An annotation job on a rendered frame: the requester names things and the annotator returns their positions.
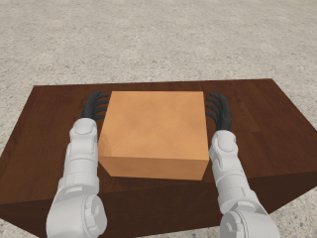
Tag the robot right forearm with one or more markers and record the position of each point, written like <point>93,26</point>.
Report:
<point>230,179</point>

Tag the robot left upper arm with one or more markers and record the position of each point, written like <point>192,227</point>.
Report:
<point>78,217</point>

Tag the left robot hand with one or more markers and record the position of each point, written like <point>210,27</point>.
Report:
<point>89,110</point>

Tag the robot left forearm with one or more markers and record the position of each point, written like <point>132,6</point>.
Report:
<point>80,164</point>

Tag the pedestal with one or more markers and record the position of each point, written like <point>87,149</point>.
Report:
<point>277,149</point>

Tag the right robot hand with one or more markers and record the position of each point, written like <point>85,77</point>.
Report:
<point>222,119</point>

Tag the carton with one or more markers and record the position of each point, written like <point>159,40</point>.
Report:
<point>155,135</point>

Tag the robot right upper arm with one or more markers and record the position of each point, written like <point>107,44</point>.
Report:
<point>237,223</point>

